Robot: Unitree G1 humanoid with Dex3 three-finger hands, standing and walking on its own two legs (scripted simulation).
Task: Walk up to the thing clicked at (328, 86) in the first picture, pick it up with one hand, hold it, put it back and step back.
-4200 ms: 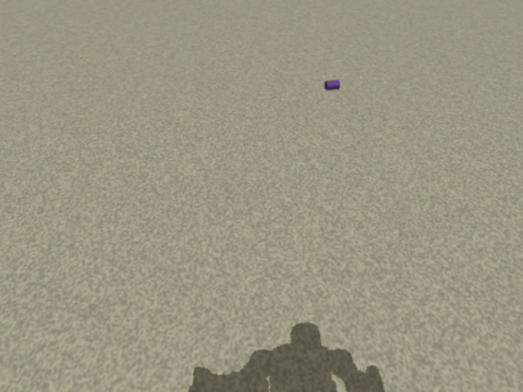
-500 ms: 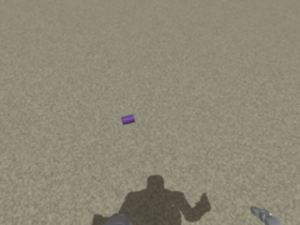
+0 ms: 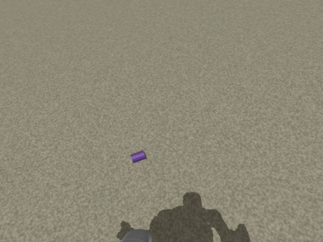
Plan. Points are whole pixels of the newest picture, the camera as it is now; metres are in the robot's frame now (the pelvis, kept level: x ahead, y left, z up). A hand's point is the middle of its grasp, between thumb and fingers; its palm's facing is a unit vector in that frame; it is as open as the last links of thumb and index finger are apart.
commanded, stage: walk up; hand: left
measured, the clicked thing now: (138, 156) +0.75 +0.26 -0.74
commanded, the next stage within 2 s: none
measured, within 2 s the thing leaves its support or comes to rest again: neither
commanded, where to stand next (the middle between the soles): +0.30 +0.05 m, yaw +1 degrees
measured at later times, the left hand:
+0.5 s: hand (77, 213) +0.22 +0.30 -0.15, palm faces -0.04 -0.93 -0.36, open 7.4 cm
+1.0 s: hand (82, 194) +0.29 +0.30 -0.16, palm faces +0.01 -0.92 -0.39, open 7.4 cm
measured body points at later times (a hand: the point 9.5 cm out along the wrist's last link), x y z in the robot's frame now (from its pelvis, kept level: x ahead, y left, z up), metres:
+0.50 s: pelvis +0.16 +0.02 +0.00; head +0.18 +0.03 +0.44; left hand +0.22 +0.34 -0.12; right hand +0.24 -0.30 -0.10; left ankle +0.19 +0.14 -0.73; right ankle +0.24 -0.12 -0.70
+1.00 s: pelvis +0.23 +0.03 -0.02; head +0.24 +0.03 +0.43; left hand +0.28 +0.35 -0.14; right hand +0.30 -0.29 -0.14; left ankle +0.26 +0.15 -0.73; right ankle +0.28 -0.11 -0.73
